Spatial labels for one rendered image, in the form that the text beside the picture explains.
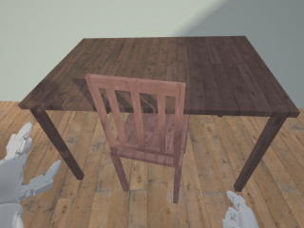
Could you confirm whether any robot left hand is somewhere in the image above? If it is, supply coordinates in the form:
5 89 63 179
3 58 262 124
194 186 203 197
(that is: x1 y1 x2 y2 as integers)
0 122 61 205

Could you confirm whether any chair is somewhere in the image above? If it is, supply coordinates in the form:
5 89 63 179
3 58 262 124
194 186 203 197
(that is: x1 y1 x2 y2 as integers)
85 73 190 204

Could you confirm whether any table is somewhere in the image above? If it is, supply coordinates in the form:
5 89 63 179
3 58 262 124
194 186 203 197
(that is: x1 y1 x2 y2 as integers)
18 35 300 192

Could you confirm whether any left robot forearm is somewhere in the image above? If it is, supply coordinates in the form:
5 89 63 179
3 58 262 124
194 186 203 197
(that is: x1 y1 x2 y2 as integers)
0 203 24 228

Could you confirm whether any robot right hand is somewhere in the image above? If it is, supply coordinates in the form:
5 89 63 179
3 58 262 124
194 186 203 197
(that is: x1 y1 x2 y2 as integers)
222 190 259 228

